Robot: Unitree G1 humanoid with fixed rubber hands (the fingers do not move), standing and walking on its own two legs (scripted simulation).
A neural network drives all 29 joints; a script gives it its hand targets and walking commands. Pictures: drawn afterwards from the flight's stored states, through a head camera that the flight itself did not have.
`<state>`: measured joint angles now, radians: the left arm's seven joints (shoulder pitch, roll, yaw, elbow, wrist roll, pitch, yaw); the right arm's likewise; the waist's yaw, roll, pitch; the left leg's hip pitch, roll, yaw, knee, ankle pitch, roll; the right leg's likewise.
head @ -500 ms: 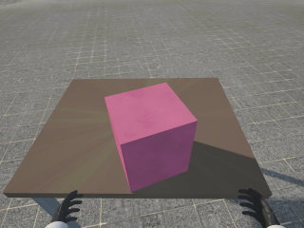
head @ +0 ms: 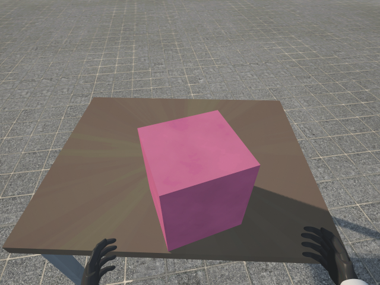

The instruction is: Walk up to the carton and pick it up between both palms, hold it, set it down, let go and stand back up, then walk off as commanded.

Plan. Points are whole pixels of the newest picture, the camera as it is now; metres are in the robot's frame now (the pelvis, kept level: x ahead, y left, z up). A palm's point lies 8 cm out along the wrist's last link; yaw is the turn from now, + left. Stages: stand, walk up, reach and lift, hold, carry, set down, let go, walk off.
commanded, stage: reach and lift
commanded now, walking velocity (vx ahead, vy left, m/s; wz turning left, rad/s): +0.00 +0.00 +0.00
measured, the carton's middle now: (193, 179) +0.39 +0.04 +0.00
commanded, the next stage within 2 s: none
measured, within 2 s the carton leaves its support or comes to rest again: neither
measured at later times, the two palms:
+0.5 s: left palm (99, 272) +0.16 +0.20 +0.00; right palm (347, 261) +0.22 -0.27 +0.00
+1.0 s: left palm (105, 235) +0.22 +0.20 +0.03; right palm (334, 229) +0.26 -0.25 +0.03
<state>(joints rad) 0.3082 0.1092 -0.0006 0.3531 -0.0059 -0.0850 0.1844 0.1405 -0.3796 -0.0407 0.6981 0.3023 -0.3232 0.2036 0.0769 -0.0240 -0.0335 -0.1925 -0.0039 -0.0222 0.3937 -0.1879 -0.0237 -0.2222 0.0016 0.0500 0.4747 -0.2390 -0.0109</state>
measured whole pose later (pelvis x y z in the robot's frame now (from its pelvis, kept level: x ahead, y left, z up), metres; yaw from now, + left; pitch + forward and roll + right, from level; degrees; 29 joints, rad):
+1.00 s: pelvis +0.01 +0.00 +0.00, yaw +0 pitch +1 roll +1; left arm 0.21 0.02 0.00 0.02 -0.02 0.16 0.26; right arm 0.10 -0.46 0.02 0.43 0.43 -0.20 0.21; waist 0.09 -0.02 -0.06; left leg -0.19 0.01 -0.02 0.36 -0.18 -0.03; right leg -0.22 0.01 0.05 0.43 -0.23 -0.01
